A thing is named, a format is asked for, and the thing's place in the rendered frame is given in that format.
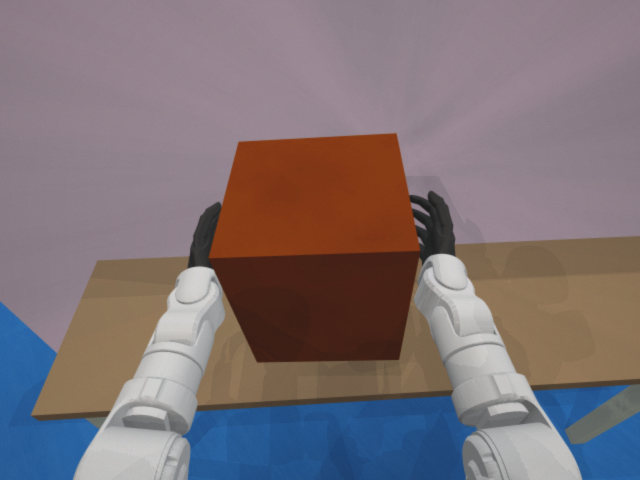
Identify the right robot forearm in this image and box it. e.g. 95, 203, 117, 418
414, 254, 582, 480

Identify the robot right hand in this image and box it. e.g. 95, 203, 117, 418
409, 191, 456, 266

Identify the robot left hand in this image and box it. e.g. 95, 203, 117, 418
187, 202, 222, 270

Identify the table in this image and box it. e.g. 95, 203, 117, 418
31, 236, 640, 444

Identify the robot right upper arm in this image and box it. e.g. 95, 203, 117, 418
462, 422, 580, 480

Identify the carton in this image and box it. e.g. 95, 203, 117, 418
208, 133, 420, 363

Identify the robot left upper arm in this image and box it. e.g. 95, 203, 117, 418
78, 426, 190, 480

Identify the left robot forearm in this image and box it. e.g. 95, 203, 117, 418
73, 267, 225, 480

